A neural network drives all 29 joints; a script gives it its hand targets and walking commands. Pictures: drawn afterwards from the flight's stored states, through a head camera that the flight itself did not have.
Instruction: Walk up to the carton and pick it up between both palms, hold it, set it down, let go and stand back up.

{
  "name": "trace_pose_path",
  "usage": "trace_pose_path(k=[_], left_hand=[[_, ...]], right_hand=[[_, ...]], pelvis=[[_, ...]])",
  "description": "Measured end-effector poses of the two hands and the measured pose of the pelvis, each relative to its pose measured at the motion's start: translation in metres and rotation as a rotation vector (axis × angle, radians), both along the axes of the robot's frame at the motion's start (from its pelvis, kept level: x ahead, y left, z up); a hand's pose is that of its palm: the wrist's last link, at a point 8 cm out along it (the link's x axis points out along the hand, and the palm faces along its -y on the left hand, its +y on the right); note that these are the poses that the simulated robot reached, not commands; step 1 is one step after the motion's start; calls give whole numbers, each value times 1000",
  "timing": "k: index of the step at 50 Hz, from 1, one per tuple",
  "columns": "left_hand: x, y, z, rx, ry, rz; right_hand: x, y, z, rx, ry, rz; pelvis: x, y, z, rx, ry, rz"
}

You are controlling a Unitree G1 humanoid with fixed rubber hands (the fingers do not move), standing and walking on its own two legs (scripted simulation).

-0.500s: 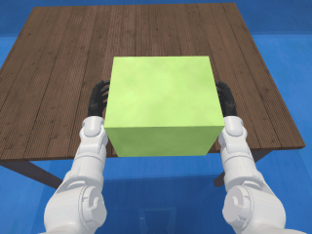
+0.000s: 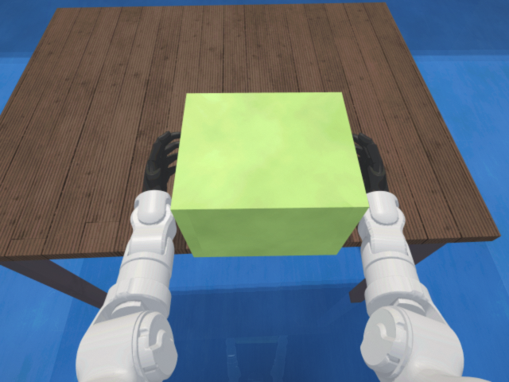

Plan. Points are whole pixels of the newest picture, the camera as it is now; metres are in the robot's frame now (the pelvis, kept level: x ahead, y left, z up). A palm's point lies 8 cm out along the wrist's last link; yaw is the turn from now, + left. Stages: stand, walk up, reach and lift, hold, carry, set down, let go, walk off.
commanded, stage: reach and lift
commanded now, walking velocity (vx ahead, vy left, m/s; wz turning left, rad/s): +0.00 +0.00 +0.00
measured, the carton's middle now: (264, 177) +0.45 -0.04 +0.03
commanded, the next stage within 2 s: none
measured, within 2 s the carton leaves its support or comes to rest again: leaves its support in 0.70 s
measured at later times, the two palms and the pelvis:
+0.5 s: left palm (158, 184) +0.44 +0.13 +0.04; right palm (372, 183) +0.41 -0.21 +0.04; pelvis +0.00 +0.00 +0.00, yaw +1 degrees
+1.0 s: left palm (157, 193) +0.42 +0.13 +0.05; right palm (380, 195) +0.38 -0.21 +0.05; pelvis -0.03 +0.00 +0.00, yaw +0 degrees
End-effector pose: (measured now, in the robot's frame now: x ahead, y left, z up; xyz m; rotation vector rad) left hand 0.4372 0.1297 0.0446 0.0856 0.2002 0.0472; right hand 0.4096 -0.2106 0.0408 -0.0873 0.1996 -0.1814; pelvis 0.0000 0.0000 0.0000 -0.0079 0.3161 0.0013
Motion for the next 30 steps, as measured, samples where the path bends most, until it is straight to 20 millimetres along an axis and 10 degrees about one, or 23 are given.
trace_pose_path(k=[30], left_hand=[[-1, 0, 0, -12, -3, 4]], right_hand=[[-1, 0, 2, -44, -14, 3]], pelvis=[[-5, -4, -1, 0, 19, 13]])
